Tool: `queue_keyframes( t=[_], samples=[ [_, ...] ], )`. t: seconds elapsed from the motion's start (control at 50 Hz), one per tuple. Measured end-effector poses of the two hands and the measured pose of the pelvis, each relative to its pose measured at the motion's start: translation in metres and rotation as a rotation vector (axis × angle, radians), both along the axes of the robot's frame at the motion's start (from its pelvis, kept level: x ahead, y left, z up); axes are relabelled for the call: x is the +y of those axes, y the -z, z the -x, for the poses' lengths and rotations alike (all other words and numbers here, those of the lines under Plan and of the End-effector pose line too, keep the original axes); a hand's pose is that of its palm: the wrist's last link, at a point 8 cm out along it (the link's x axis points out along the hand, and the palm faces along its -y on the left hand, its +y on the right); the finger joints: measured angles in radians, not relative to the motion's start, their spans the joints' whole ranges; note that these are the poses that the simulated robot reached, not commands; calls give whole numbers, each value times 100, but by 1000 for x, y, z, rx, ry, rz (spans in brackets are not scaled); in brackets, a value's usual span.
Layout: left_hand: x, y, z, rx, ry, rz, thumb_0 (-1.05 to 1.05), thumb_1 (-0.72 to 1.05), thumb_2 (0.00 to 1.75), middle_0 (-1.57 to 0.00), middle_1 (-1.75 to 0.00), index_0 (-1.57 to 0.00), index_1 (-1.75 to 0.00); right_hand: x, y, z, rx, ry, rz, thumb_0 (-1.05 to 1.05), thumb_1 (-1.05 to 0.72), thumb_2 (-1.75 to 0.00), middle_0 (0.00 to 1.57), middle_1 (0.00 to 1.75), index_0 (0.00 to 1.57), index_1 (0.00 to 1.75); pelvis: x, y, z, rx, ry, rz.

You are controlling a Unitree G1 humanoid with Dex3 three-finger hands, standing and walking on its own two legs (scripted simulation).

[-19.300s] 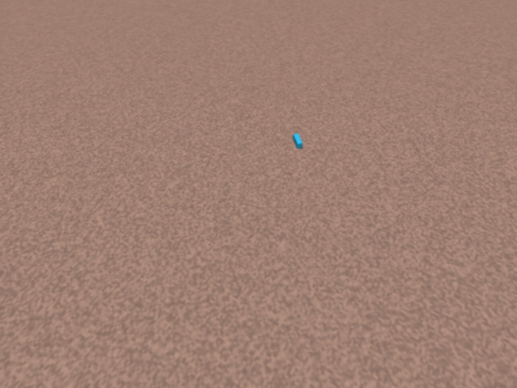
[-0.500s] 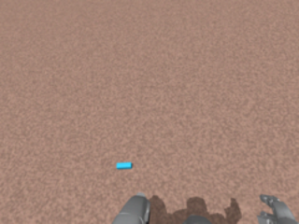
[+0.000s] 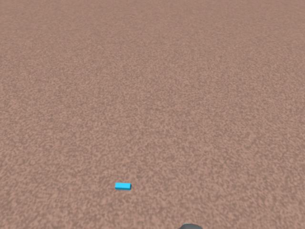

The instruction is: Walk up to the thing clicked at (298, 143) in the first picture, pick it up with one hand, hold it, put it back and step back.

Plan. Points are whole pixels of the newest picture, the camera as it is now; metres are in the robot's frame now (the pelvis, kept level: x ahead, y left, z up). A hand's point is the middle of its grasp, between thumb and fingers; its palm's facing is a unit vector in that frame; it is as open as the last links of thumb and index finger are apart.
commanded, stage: walk up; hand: left
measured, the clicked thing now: (122, 186) +0.48 +0.20 -0.75
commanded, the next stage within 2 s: stand in 1.16 s
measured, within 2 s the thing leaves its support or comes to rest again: neither
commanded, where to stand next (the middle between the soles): +0.08 -0.01 m, yaw -4 degrees
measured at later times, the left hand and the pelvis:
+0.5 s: hand out of the picture +0.11 +0.29 -0.16, palm faces -0.05 -0.92 -0.38, open 7.4 cm; pelvis -0.02 +0.03 -0.01, yaw -1 degrees
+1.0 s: hand out of the picture +0.09 +0.30 -0.16, palm faces -0.10 -0.94 -0.33, open 7.4 cm; pelvis -0.01 +0.05 +0.00, yaw -6 degrees
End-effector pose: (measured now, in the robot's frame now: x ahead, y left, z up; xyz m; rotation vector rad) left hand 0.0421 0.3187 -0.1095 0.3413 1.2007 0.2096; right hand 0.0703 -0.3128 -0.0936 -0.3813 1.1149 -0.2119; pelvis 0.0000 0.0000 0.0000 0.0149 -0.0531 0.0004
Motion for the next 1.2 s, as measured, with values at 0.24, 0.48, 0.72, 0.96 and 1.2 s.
queue_keyframes(
  t=[0.24, 0.48, 0.72, 0.96, 1.2],
  samples=[
    [-31, -4, -55, -86, 81, -27, 1, 90, 90, -21, -31, -20, -30, -4, 39, -7, 53, 59, -65, 1, -91, -90, 21, 30, 20, 30, -8, 12, 3, -4, 23, 12],
    [13, 10, -68, -91, 65, -13, 1, 90, 90, -20, -30, -20, -30, 27, 29, 66, 181, 108, -19, 1, -91, -90, 21, 30, 20, 30, 25, 13, 18, 11, 29, 20],
    [6, 15, -37, 12, 109, 3, 1, 91, 90, -20, -30, -20, -30, 18, 18, 53, 99, 119, 8, 1, -90, -90, 21, 30, 21, 30, 26, 7, 20, 15, 75, 66],
    [23, 17, -37, -14, 84, 40, 1, 90, 90, -20, -31, -20, -30, 48, 9, 23, -37, 90, -4, 1, -91, -90, 21, 30, 20, 30, 47, 7, 14, -9, 103, 5],
    [17, 6, -40, 16, 117, 17, 1, 91, 90, -20, -30, -20, -30, 36, 9, 41, 10, 152, -30, 1, -90, -90, 21, 30, 21, 30, 34, -1, 17, -6, 122, 25]
  ],
)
